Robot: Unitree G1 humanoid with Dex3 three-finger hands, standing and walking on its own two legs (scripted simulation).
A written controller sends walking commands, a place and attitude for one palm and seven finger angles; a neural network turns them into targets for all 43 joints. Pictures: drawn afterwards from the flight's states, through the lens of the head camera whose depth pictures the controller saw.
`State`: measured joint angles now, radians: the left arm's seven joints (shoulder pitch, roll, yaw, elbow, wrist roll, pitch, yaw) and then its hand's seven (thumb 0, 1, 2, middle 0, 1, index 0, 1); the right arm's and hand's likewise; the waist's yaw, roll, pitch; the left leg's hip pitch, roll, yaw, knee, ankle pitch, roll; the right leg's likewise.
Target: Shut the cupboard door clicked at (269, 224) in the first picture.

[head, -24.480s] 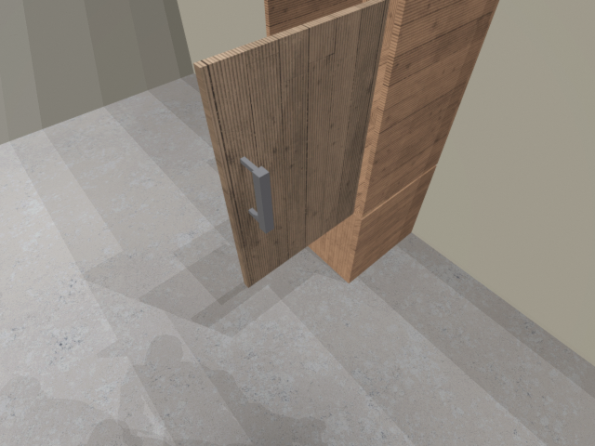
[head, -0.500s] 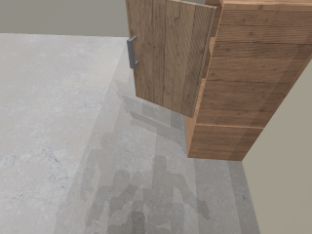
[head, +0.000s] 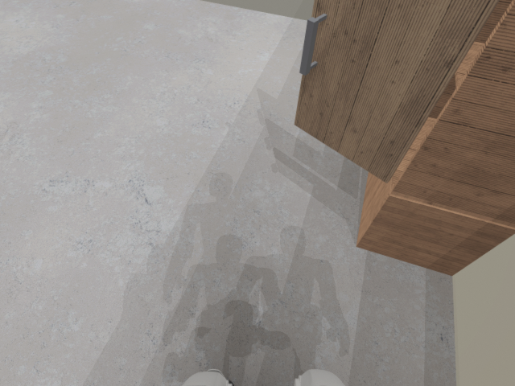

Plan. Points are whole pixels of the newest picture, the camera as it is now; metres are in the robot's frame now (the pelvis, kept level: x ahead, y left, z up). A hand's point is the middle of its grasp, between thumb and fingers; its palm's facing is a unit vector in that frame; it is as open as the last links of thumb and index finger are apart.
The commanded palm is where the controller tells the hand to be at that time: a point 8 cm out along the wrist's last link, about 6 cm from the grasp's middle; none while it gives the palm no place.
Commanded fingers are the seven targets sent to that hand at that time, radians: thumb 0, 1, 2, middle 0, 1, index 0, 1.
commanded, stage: walk to a spot facing it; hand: left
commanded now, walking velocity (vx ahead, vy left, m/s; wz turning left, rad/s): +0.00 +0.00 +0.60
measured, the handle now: (313, 45) +0.95 -0.13 +0.01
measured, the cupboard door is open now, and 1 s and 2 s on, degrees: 65 65 65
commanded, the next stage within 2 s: turn to face it in 1.44 s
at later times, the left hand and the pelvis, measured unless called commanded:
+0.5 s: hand out of the picture -0.01 +0.21 -0.17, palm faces +0.35 -0.90 -0.26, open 7.4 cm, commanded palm none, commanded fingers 0.00 0.90 0.90 -0.20 -0.30 -0.20 -0.30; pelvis +0.00 -0.01 -0.01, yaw +21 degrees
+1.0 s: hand out of the picture -0.02 +0.16 -0.14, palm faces +0.68 -0.70 -0.22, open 7.4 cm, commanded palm none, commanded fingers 0.00 0.90 0.90 -0.20 -0.30 -0.20 -0.30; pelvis +0.11 +0.02 +0.02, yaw +42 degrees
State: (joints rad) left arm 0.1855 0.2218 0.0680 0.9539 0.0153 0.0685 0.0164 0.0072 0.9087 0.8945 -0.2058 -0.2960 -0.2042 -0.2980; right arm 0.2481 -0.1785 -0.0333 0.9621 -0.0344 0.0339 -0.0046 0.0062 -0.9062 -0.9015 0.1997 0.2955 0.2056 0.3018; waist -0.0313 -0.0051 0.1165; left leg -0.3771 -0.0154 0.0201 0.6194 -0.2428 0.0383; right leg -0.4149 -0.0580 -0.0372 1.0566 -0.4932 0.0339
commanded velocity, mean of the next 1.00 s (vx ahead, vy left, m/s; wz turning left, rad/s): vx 0.19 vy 0.00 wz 0.60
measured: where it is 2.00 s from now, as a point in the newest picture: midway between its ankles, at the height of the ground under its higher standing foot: (178, 336)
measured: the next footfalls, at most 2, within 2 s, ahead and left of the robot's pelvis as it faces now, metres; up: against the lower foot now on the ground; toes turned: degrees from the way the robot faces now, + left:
right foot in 0.18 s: +0.04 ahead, -0.16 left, +0.00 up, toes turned +7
left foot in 0.46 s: +0.00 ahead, +0.12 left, +0.00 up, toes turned +23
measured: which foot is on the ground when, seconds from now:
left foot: down 0.00-0.18, up 0.20-0.44, down 0.46-0.72, up 0.74-1.00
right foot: up 0.00-0.16, down 0.18-0.46, up 0.48-0.70, down 0.72-1.00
